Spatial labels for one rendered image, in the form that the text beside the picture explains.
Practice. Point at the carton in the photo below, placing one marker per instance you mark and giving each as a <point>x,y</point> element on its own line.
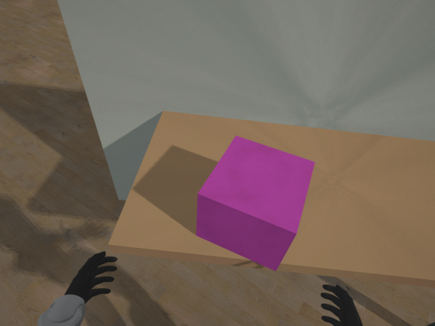
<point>252,202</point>

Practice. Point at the table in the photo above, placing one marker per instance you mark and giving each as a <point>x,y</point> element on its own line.
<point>369,213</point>

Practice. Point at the left robot forearm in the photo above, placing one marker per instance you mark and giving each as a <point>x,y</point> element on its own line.
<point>66,310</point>

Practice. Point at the left robot hand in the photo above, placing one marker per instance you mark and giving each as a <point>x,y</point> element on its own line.
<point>85,279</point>

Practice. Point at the right robot hand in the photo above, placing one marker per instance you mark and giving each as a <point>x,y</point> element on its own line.
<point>347,313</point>

